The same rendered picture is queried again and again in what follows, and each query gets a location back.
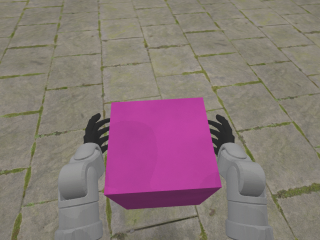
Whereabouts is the left robot hand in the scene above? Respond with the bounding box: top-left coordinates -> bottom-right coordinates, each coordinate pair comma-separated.
83,113 -> 110,153

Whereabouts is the right robot hand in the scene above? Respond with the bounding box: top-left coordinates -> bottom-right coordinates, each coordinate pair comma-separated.
208,114 -> 235,156

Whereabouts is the robot left forearm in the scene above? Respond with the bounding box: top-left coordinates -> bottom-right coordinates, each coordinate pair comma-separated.
54,142 -> 106,240

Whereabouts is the robot right forearm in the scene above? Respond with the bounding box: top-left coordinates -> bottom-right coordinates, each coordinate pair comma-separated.
217,142 -> 274,240

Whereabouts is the carton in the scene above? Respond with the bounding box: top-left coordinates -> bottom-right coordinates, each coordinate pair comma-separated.
104,97 -> 222,210

